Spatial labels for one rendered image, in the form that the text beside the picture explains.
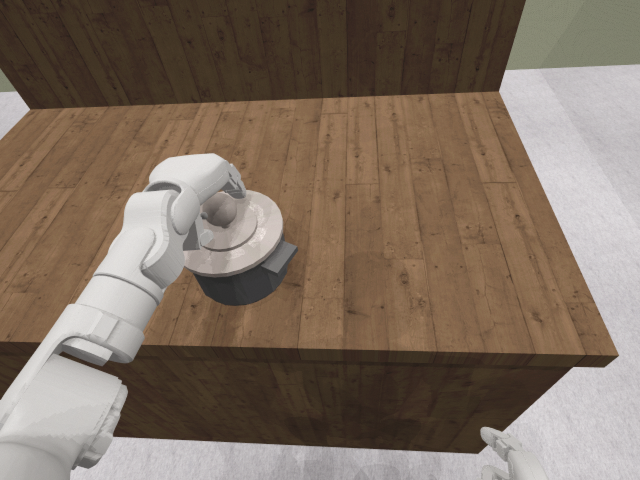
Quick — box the left robot upper arm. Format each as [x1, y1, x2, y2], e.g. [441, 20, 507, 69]
[0, 354, 128, 480]

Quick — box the right robot hand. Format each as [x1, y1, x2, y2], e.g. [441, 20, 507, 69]
[476, 427, 549, 480]

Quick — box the table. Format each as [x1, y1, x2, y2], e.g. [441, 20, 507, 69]
[0, 0, 619, 454]

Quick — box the knob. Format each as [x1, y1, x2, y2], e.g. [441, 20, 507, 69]
[202, 193, 237, 227]

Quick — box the left robot hand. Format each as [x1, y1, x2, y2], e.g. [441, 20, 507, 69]
[149, 153, 246, 251]

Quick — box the lid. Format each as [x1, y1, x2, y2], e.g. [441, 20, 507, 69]
[183, 190, 283, 277]

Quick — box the left robot forearm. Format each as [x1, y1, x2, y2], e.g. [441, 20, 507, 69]
[0, 177, 200, 430]

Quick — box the pot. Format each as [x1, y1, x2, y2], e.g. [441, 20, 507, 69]
[193, 233, 298, 306]

